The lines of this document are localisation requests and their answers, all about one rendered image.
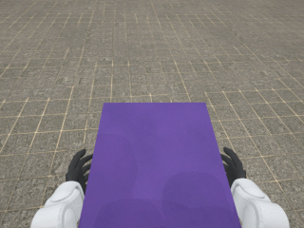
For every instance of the carton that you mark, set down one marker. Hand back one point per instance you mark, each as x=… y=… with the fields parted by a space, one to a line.
x=157 y=165

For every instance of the right robot forearm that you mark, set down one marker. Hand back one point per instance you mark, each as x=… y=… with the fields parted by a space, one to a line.
x=254 y=208

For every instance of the left robot hand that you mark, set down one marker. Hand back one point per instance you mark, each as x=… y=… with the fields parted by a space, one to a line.
x=76 y=171

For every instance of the left robot forearm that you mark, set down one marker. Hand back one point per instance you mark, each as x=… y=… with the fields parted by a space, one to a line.
x=63 y=209

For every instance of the right robot hand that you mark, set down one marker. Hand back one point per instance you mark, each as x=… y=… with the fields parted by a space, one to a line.
x=234 y=169

